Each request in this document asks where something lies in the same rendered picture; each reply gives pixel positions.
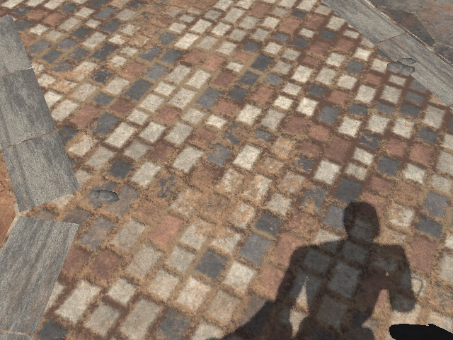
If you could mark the right robot hand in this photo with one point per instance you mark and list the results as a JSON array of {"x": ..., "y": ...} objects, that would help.
[{"x": 419, "y": 332}]

